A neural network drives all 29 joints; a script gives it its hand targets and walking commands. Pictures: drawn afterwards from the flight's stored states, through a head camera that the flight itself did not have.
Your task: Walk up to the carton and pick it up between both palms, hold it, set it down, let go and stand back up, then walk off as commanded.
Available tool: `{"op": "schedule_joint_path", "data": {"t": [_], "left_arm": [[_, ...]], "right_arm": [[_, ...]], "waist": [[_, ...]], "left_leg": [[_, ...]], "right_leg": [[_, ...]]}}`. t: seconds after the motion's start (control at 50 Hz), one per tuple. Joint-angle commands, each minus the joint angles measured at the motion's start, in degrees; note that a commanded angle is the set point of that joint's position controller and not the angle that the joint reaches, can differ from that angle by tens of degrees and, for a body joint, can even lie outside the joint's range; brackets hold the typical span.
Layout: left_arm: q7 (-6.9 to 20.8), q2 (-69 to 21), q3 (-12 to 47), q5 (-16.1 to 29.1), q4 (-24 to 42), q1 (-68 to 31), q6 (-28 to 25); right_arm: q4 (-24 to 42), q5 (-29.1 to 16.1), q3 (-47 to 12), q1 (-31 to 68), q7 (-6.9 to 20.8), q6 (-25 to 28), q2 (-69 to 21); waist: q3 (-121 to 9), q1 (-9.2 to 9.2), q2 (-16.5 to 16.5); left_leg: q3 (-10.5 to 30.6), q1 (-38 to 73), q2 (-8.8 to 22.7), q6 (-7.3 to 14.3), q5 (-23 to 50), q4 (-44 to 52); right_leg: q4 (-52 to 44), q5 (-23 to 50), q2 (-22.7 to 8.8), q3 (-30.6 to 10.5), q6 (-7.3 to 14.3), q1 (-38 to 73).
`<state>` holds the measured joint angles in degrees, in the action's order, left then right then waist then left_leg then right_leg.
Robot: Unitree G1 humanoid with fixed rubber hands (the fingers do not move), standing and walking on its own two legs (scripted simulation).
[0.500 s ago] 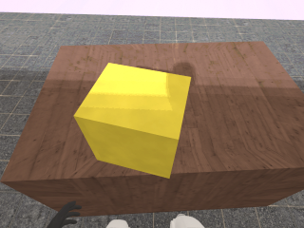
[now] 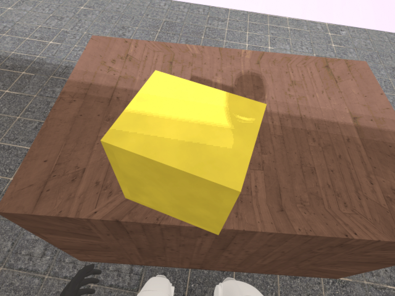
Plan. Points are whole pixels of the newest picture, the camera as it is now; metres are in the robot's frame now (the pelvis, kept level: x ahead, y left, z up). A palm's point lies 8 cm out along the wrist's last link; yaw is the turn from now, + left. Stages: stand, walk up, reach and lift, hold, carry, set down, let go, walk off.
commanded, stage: walk up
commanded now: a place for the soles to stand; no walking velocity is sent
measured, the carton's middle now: (188, 156) +0.40 +0.06 +0.00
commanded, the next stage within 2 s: reach and lift in 1.82 s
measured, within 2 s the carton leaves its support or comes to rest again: neither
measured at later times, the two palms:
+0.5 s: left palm out of the picture +0.10 +0.28 -0.12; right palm out of the picture +0.07 -0.30 -0.07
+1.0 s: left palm out of the picture +0.08 +0.28 -0.12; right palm out of the picture +0.07 -0.30 -0.08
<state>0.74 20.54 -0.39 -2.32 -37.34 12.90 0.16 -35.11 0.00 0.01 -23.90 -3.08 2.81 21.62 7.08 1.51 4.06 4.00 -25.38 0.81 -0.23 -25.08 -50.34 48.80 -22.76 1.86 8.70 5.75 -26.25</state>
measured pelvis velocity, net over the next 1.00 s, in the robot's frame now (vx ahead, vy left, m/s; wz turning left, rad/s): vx -0.02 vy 0.00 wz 0.04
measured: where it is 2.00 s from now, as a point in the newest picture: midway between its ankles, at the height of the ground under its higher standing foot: outside the picture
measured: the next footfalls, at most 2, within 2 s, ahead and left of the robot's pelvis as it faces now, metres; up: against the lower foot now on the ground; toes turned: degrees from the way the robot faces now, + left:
none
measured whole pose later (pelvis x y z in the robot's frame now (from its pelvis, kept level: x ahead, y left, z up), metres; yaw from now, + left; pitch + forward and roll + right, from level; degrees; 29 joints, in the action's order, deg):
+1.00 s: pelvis -0.02 +0.00 -0.01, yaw +2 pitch -3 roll -1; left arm 1.0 20.9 -0.4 -1.7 -38.7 12.9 -1.5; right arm -35.1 0.0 0.0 -21.2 -3.1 3.0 21.6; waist 7.8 1.0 2.7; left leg 4.4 -27.4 0.2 -0.4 -26.6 -56.5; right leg 53.4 -24.4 -0.1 6.5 3.2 -25.5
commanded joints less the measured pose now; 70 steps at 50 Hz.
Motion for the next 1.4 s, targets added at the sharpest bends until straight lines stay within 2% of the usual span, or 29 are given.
{"op": "schedule_joint_path", "data": {"t": [0.0, 0.06, 0.14, 0.18, 0.2, 0.22, 0.34, 0.38, 0.4, 0.42, 0.46, 0.52, 0.56, 0.58, 0.68, 0.72, 0.76, 0.78, 0.82, 0.88, 0.92, 0.94, 1.06, 1.16, 1.2, 1.26, 1.3, 1.34, 1.38], "left_arm": [[-0.66, 13.80, -7.22, 0.85, 3.93, -2.44, -1.17], [-0.27, 13.10, -6.94, 1.76, 3.96, -2.42, -1.27], [-0.39, 11.99, -6.94, 1.51, 1.64, 5.59, -2.84], [-1.17, 18.06, -8.22, 0.48, 0.91, 8.46, -3.98], [-0.94, 18.19, -7.88, 1.35, 0.04, 7.36, -3.79], [-0.79, 17.75, -7.65, 1.36, 0.17, 6.13, -3.58], [-0.62, 16.37, -6.69, 1.67, 1.77, 0.00, -2.89], [-0.21, 12.81, -5.74, 2.12, 2.79, -2.01, -2.21], [-0.13, 11.33, -5.71, 2.19, 2.91, -1.68, -1.69], [-0.39, 13.05, -6.48, 2.07, 2.90, -2.17, -1.33], [-0.16, 14.13, -6.67, 1.98, 2.29, -0.98, -1.64], [-0.29, 14.11, -6.97, 1.08, -0.24, 5.54, -3.08], [-0.70, 20.09, -8.42, 0.72, -0.90, 7.56, -3.93], [-0.44, 20.26, -8.32, 1.01, -0.85, 5.36, -3.77], [-0.19, 18.23, -7.57, 0.91, 0.53, -0.04, -3.08], [0.17, 15.66, -6.55, 1.50, 1.24, -2.31, -2.56], [0.24, 11.67, -6.01, 1.84, 1.81, -1.98, -1.64], [-0.04, 13.15, -6.48, 1.67, 1.85, -2.22, -1.40], [0.02, 14.84, -6.85, 1.76, 1.23, -0.81, -1.74], [-0.14, 14.39, -7.05, 1.31, -0.55, 4.25, -3.12], [-0.65, 19.33, -8.45, 0.68, -1.39, 7.57, -3.93], [-1.25, 21.24, -8.44, 1.42, -1.97, 6.75, -5.05], [-1.31, 18.17, -6.94, 1.90, -1.29, -0.09, -4.84], [-1.03, 13.08, -5.72, 2.69, -1.25, 0.17, -3.85], [-1.11, 13.85, -5.90, 2.16, -2.14, 2.23, -4.28], [-1.53, 20.40, -7.41, 1.56, -3.16, 5.09, -5.20], [-1.36, 20.36, -7.23, 1.63, -2.03, 0.49, -4.92], [-1.12, 17.10, -6.22, 1.89, -1.81, -0.81, -4.32], [-0.96, 12.67, -5.30, 2.50, -1.58, -0.83, -3.65]], "right_arm": [[-0.27, 2.18, 7.74, -4.31, -1.26, 3.16, 20.90], [0.29, 1.78, 6.61, -1.73, -1.78, 3.05, 19.35], [1.78, 1.30, 5.38, 3.90, -0.92, 2.43, 16.53], [2.23, 0.63, 3.85, 1.09, -0.73, 2.23, 11.10], [1.43, 0.46, 4.93, 2.39, -1.30, 1.42, 14.61], [1.11, 0.49, 5.28, 2.58, -1.23, 1.18, 15.93], [-1.31, 0.82, 5.69, -3.92, -0.31, 2.79, 14.44], [-1.92, 2.05, 6.46, -6.27, -0.68, 3.39, 15.89], [-1.07, 2.25, 6.95, -3.87, -0.69, 3.76, 19.32], [-0.54, 2.14, 7.55, -2.52, -0.55, 3.61, 21.34], [0.02, 2.34, 7.32, 0.46, -0.75, 3.41, 21.07], [1.19, 1.58, 5.42, 7.02, -0.49, 2.58, 16.59], [1.35, 1.06, 4.75, 5.79, -0.60, 1.57, 13.38], [0.25, 0.93, 5.72, 4.91, -0.80, 0.96, 16.39], [-1.52, 1.20, 6.45, -1.24, 0.36, 2.25, 16.26], [-2.61, 1.82, 6.53, -3.60, 0.23, 2.92, 15.63], [-2.15, 2.66, 7.29, -3.50, -0.08, 3.57, 19.54], [-1.30, 2.70, 7.96, -1.88, -0.08, 3.47, 22.06], [-0.44, 2.74, 7.79, 1.58, -0.41, 3.29, 21.79], [0.58, 1.93, 5.98, 6.74, -0.22, 2.69, 17.75], [0.94, 1.17, 5.06, 6.01, -0.11, 2.04, 13.50], [0.57, 1.19, 5.55, 5.31, 0.05, 0.45, 14.52], [-0.90, 1.31, 6.44, 0.58, 1.29, 1.22, 15.20], [0.05, 1.83, 6.31, 5.14, 1.47, 1.84, 17.06], [0.35, 1.75, 5.65, 8.23, 1.49, 1.38, 15.89], [-0.35, 1.08, 5.85, 6.11, 1.07, 0.38, 14.76], [-0.98, 1.16, 6.27, 3.06, 1.35, 0.64, 15.33], [-1.24, 1.62, 6.49, 1.12, 1.65, 1.45, 15.13], [-0.63, 2.28, 6.59, 2.65, 1.72, 2.05, 16.76]], "waist": [[-8.85, -4.00, -16.82], [-6.54, -2.24, -13.67], [-10.45, 2.80, -12.99], [-14.24, 2.36, 0.74], [-13.19, 2.08, -1.73], [-10.30, 1.68, -3.94], [-10.14, -3.08, -1.72], [-10.01, -4.34, -8.11], [-9.10, -3.01, -15.68], [-8.34, -3.24, -17.25], [-7.53, -1.83, -14.20], [-8.31, 3.08, -10.52], [-7.00, 2.71, 2.57], [-6.35, 1.78, -1.34], [-6.53, -1.98, -1.30], [-7.67, -3.86, -3.46], [-7.79, -3.43, -16.87], [-6.77, -3.63, -17.42], [-6.60, -2.00, -14.09], [-8.20, 2.26, -11.71], [-8.85, 2.90, 0.92], [-7.20, 1.92, -3.29], [-8.78, -2.02, -3.39], [-10.18, 0.04, -13.33], [-9.43, 1.79, -11.39], [-8.85, 0.92, -3.52], [-8.82, -1.50, -4.52], [-9.57, -2.33, -6.77], [-10.17, -1.55, -15.40]], "left_leg": [[35.45, 15.05, 20.68, 21.01, 23.74, 19.85], [27.11, 11.25, 15.77, 17.85, 35.22, 15.52], [15.56, 1.65, 8.11, 9.96, 29.82, 5.47], [0.59, -15.34, -1.64, 2.34, 6.66, -10.32], [-0.87, -13.79, -0.17, 2.64, -12.38, -11.81], [-0.51, -12.70, 0.55, 2.70, -13.45, -12.94], [-3.40, 2.60, 1.46, 4.30, 2.58, 4.04], [9.23, 12.44, 4.22, 7.15, 10.66, 13.03], [27.52, 11.07, 12.20, 12.47, 8.55, 18.83], [32.99, 8.08, 16.85, 17.61, 10.47, 21.31], [30.83, 5.57, 14.96, 17.79, 11.82, 19.37], [18.25, -7.11, 7.39, 9.99, 12.08, 8.72], [-1.16, -18.50, -2.08, 3.23, -4.65, -9.00], [-0.99, -15.19, 0.48, 2.79, -11.65, -12.05], [-2.66, -3.77, 1.73, 4.09, -2.61, -1.46], [0.04, 6.82, -0.19, 5.54, 0.92, 5.99], [27.80, 9.89, 10.74, 11.74, -7.71, 21.35], [35.82, 6.90, 15.27, 15.96, -7.31, 25.20], [33.07, 4.85, 14.03, 16.57, 0.32, 21.87], [20.66, -5.19, 8.24, 10.75, 9.50, 11.93], [1.43, -16.99, -2.05, 3.75, 5.01, -7.75], [0.05, -17.95, -0.27, 2.47, -7.89, -10.39], [-0.80, -0.54, 1.83, 3.97, 3.47, 1.18], [21.61, 0.63, 8.37, 12.40, 7.78, 15.39], [18.06, -6.28, 5.76, 9.86, 6.09, 13.03], [0.53, -9.55, -1.42, 3.48, 2.25, -5.62], [-1.00, -3.38, 0.43, 3.89, -3.54, -3.36], [4.54, 4.09, 0.92, 5.89, 5.09, 6.03], [23.26, 6.18, 7.97, 11.14, 3.43, 17.73]], "right_leg": [[13.83, -15.77, -3.33, -11.95, -6.97, -12.73], [12.49, -12.79, -4.65, -12.09, -5.20, -8.96], [-11.99, 4.17, -4.60, -12.03, -2.85, 10.31], [-19.46, 18.23, -19.25, -33.60, 3.44, 27.16], [-20.80, 17.78, -24.60, -35.47, 6.99, 21.44], [-21.39, 14.92, -24.18, -35.43, 7.44, 18.35], [-11.84, 16.94, -17.22, -20.95, 5.31, 6.82], [-0.78, 8.56, -9.60, -12.75, 0.22, -3.84], [6.35, -1.64, -3.82, -9.27, -3.16, -8.35], [10.07, -14.30, -2.66, -10.14, -3.82, -7.79], [9.22, -16.18, -3.87, -11.89, -3.32, -5.00], [-8.49, -2.51, -6.29, -15.90, -2.45, 10.72], [-26.12, -7.74, -21.70, -37.87, 2.72, 17.34], [-27.38, -10.28, -25.15, -39.29, 5.52, 12.37], [-19.53, -7.08, -19.32, -27.48, 4.52, 5.37], [-12.25, -7.16, -14.54, -20.11, 2.61, -2.30], [5.23, -9.55, -4.11, -9.31, -3.14, -10.31], [9.55, -13.04, -2.84, -10.42, -3.82, -10.13], [8.80, -15.15, -3.98, -12.24, -3.36, -6.59], [-5.93, -3.18, -5.04, -13.47, -2.32, 8.12], [-21.78, -9.49, -16.91, -33.11, 1.76, 18.51], [-24.60, -4.78, -26.14, -40.77, 4.61, 15.58], [-13.63, 7.66, -18.89, -24.29, 4.01, 5.99], [-0.25, -5.70, -3.99, -9.40, -2.50, 3.31], [-6.24, -6.90, -5.68, -12.82, -1.24, 9.53], [-20.09, -6.42, -21.43, -30.84, 6.48, 11.51], [-16.83, -2.31, -22.32, -28.02, 8.55, 5.97], [-9.73, -1.52, -15.25, -18.53, 3.36, 0.66], [2.11, -4.45, -5.40, -7.76, -2.80, -3.32]]}}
